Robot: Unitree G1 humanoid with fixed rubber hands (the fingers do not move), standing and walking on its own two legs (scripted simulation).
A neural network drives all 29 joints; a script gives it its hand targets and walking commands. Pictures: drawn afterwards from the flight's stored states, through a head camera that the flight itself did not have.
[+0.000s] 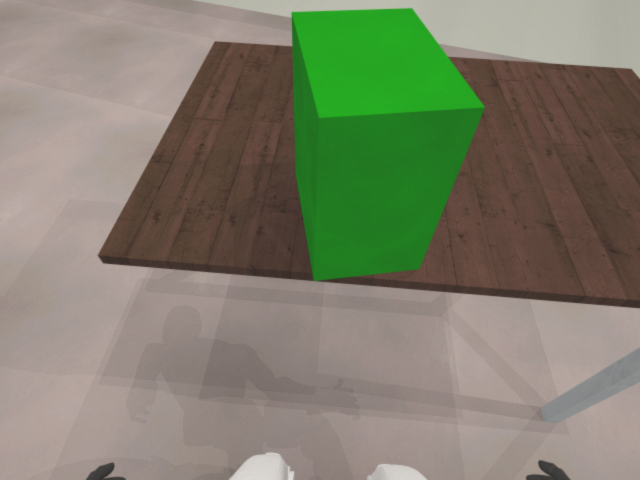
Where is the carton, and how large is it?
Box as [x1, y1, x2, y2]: [292, 8, 484, 280]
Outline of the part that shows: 411,8 292,12 295,170 314,280 419,268 484,108 481,102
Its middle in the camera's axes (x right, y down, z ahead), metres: +0.06 -0.12 +0.54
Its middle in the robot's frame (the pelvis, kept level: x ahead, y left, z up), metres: +0.51 -0.02 +0.13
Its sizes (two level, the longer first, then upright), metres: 0.236 0.162 0.276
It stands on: a table, 0.73 m high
